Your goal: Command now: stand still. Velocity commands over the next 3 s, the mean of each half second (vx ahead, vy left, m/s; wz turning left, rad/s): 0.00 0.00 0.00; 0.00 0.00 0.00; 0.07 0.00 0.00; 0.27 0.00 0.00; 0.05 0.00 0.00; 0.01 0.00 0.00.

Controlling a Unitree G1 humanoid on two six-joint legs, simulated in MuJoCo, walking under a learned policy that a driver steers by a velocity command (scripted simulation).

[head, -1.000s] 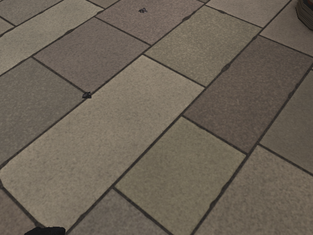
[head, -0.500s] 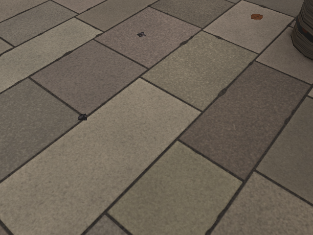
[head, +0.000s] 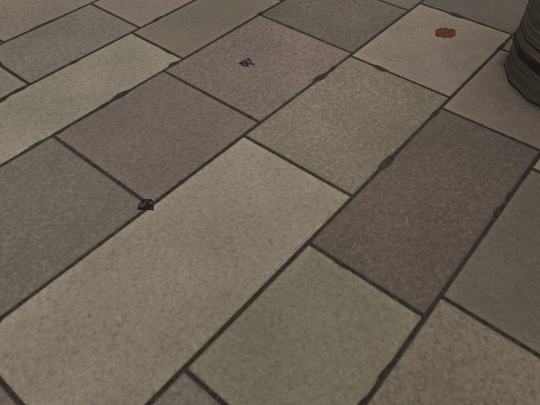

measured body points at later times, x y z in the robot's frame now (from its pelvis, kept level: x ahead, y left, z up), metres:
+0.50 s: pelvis +0.00 +0.00 +0.00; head +0.01 +0.00 +0.45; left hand +0.06 +0.25 -0.15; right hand +0.01 -0.25 -0.15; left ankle -0.02 +0.13 -0.74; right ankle +0.00 -0.11 -0.74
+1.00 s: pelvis +0.00 +0.01 +0.00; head +0.01 +0.01 +0.45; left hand +0.03 +0.25 -0.15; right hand -0.01 -0.23 -0.16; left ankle -0.02 +0.13 -0.74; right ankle +0.00 -0.11 -0.74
